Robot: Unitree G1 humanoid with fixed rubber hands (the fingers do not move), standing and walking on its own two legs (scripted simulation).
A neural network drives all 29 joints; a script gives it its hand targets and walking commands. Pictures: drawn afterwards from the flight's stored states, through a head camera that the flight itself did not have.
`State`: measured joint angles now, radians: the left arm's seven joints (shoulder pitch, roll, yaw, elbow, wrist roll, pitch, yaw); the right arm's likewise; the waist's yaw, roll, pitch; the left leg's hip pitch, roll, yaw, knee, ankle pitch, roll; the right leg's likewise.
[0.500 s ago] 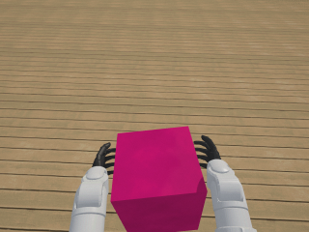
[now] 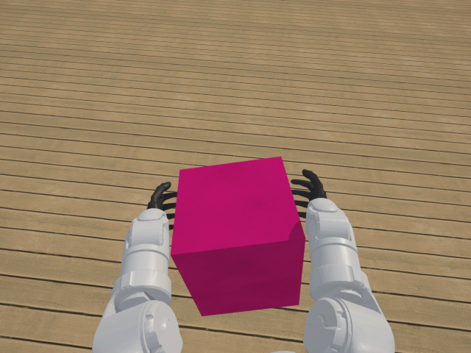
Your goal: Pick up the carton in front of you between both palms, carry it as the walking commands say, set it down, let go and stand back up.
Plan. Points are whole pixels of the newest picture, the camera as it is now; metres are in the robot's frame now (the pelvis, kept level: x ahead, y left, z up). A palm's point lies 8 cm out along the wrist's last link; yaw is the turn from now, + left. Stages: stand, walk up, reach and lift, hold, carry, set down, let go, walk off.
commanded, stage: set down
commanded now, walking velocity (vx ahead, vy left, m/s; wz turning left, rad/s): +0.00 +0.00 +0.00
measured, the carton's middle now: (240, 238) +0.34 +0.00 -0.05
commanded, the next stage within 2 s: none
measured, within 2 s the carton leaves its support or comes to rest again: rests again in 2.00 s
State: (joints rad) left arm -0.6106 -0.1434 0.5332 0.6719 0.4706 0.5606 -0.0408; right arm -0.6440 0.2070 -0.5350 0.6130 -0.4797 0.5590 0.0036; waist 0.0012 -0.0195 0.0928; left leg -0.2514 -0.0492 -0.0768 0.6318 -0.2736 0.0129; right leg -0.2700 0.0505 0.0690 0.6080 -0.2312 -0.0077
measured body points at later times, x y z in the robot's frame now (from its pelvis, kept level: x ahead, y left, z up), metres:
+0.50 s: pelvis +0.00 +0.01 -0.10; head +0.22 +0.03 +0.29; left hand +0.43 +0.16 -0.20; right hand +0.43 -0.14 -0.17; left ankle +0.05 +0.11 -0.72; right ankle +0.07 -0.12 -0.72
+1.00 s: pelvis -0.02 +0.01 -0.22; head +0.27 +0.02 +0.12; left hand +0.48 +0.16 -0.34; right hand +0.46 -0.14 -0.32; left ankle +0.05 +0.12 -0.72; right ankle +0.07 -0.12 -0.72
